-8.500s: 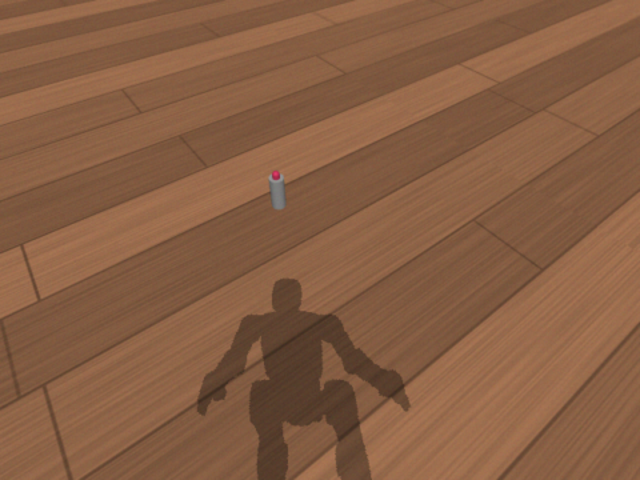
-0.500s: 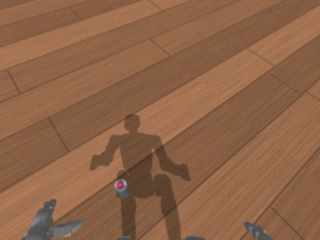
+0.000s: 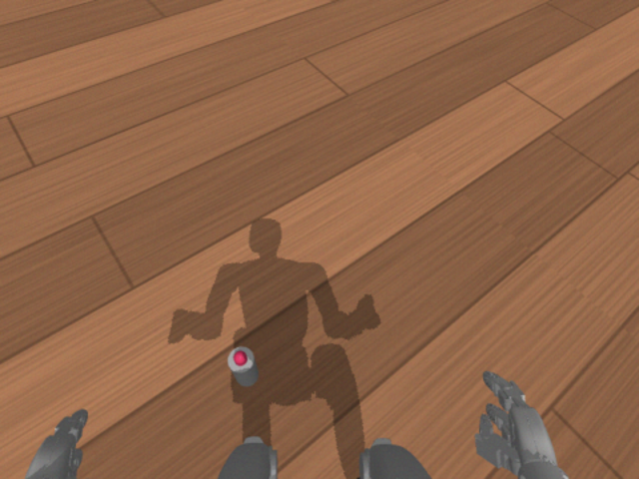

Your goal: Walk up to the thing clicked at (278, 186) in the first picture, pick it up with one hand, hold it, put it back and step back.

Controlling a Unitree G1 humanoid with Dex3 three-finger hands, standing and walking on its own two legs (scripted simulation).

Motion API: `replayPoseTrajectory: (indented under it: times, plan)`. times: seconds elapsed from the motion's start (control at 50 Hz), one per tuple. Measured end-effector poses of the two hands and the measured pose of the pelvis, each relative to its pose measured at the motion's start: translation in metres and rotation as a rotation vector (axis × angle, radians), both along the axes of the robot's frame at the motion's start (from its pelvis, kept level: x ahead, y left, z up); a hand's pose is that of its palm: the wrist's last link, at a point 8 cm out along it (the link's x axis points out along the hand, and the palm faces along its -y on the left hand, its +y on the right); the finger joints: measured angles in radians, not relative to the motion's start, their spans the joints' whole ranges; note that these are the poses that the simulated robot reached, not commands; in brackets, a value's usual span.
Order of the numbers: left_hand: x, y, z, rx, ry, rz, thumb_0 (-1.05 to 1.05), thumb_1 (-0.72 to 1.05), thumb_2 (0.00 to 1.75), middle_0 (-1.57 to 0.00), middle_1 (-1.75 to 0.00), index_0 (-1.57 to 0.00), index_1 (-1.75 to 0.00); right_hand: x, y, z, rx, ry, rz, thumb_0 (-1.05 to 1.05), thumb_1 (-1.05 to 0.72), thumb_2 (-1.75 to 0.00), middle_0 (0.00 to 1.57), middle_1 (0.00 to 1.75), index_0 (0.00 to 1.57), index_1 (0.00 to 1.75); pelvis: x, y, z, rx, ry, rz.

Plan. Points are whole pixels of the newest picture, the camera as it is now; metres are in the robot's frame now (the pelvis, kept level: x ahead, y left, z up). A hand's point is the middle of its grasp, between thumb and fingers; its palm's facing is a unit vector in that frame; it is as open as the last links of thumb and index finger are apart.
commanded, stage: go down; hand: left
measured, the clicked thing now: (243, 365) +0.41 +0.17 -0.61
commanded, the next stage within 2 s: none
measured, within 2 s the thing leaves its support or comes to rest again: neither
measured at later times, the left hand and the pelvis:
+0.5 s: hand (113, 407) +0.24 +0.32 -0.21, palm faces +0.10 -0.97 -0.21, open 17.4 cm; pelvis -0.04 -0.01 -0.13, yaw -1 degrees
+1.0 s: hand (113, 380) +0.29 +0.35 -0.26, palm faces +0.11 -0.99 -0.13, open 17.5 cm; pelvis -0.08 -0.01 -0.23, yaw -3 degrees
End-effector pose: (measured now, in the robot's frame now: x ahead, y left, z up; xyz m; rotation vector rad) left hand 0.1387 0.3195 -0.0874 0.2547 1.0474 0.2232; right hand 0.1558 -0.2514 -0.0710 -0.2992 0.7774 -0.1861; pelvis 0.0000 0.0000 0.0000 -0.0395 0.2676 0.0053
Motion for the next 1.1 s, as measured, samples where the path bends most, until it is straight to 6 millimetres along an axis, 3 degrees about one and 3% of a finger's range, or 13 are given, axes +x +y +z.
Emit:
replayPoseTrajectory:
  times: [0.12,0.22,0.3,0.48,0.66,0.86,0.98,1.1]
  plan:
    - [-0.005,0.006,-0.007,-0.015,-0.001,0.015,0.0,-0.52,0.05,-0.1,-0.06,-0.09,-0.07,0.007,0.002,-0.004,-0.009,-0.044,0.025,0.01,-0.86,-0.88,0.21,0.3,0.2,0.3,-0.002,-0.002,-0.01,-0.004,0.024,0.004]
    - [-0.002,0.014,-0.022,-0.031,-0.043,0.008,0.0,-0.54,0.04,-0.1,-0.07,-0.1,-0.07,0.003,-0.002,-0.022,-0.026,-0.043,0.053,0.01,-0.87,-0.89,0.21,0.3,0.2,0.3,-0.01,-0.004,-0.027,-0.003,0.065,0.006]
    - [0.017,0.027,-0.045,-0.036,-0.146,-0.002,0.0,-0.56,0.04,-0.1,-0.07,-0.1,-0.07,-0.003,-0.009,-0.051,-0.048,-0.023,0.079,0.01,-0.88,-0.89,0.21,0.3,0.2,0.3,-0.02,-0.006,-0.055,-0.002,0.123,0.003]
    - [0.077,0.048,-0.094,-0.063,-0.403,-0.077,-0.01,-0.53,0.02,-0.08,-0.03,-0.08,-0.03,-0.032,-0.024,-0.137,-0.081,0.102,0.081,0.01,-0.89,-0.89,0.21,0.3,0.2,0.3,-0.041,-0.008,-0.126,-0.005,0.233,-0.013]
    - [0.089,0.067,-0.12,-0.077,-0.497,-0.057,-0.01,-0.54,0.03,-0.06,-0.02,-0.06,-0.03,-0.068,-0.026,-0.192,-0.064,0.206,0.071,0.01,-0.88,-0.89,0.21,0.3,0.2,0.3,-0.059,-0.009,-0.167,-0.009,0.275,-0.022]
    - [0.112,0.082,-0.148,-0.098,-0.613,-0.086,-0.01,-0.53,0.05,-0.04,-0.04,-0.05,-0.03,-0.093,-0.034,-0.233,-0.107,0.279,0.09,0.01,-0.88,-0.89,0.21,0.3,0.2,0.3,-0.073,-0.011,-0.208,-0.022,0.304,-0.027]
    - [0.13,0.084,-0.158,-0.121,-0.659,-0.106,-0.01,-0.54,0.06,-0.04,-0.05,-0.05,-0.05,-0.099,-0.039,-0.246,-0.131,0.287,0.084,0.01,-0.88,-0.89,0.21,0.3,0.2,0.3,-0.076,-0.008,-0.226,-0.032,0.311,-0.035]
    - [0.133,0.089,-0.165,-0.124,-0.682,-0.098,-0.01,-0.56,0.07,-0.04,-0.06,-0.04,-0.06,-0.101,-0.04,-0.258,-0.132,0.287,0.083,0.01,-0.88,-0.9,0.21,0.3,0.2,0.3,-0.077,-0.008,-0.239,-0.034,0.315,-0.039]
